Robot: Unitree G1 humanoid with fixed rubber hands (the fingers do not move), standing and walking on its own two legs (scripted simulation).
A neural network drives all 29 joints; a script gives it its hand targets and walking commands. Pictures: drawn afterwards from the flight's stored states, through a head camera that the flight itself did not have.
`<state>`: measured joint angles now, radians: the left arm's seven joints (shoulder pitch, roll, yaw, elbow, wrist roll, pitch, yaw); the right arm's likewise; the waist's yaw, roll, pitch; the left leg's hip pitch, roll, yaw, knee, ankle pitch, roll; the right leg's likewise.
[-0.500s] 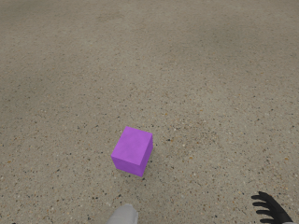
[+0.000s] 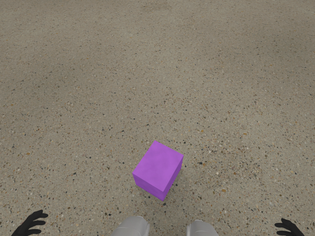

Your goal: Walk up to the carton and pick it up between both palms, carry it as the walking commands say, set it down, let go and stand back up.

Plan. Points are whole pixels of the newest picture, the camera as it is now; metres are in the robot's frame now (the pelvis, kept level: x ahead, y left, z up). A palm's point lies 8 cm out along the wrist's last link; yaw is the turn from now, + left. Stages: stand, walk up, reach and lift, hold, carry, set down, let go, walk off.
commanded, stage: walk up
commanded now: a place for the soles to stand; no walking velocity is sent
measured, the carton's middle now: (158, 170) +0.51 +0.02 -0.64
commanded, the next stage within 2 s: none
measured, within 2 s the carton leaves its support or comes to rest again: neither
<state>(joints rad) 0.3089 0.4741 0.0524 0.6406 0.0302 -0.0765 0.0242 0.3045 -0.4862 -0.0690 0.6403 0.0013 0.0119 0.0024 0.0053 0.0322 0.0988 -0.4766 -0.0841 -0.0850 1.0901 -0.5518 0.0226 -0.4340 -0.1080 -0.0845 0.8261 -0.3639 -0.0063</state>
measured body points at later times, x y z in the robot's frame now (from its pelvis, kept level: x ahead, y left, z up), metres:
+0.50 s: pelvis +0.03 +0.01 +0.01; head +0.05 +0.02 +0.46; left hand +0.13 +0.35 -0.08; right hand +0.21 -0.29 -0.07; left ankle +0.02 +0.12 -0.70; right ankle +0.05 -0.14 -0.70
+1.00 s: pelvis +0.02 +0.14 +0.00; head +0.05 +0.12 +0.45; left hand +0.10 +0.53 -0.05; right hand +0.12 -0.21 -0.08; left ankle +0.08 +0.25 -0.70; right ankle +0.06 +0.01 -0.66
